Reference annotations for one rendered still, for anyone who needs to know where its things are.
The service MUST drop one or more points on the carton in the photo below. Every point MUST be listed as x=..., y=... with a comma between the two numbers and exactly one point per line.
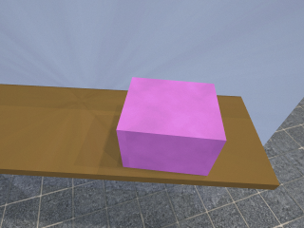
x=170, y=126

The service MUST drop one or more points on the table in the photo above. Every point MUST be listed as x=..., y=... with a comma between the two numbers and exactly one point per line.
x=71, y=132

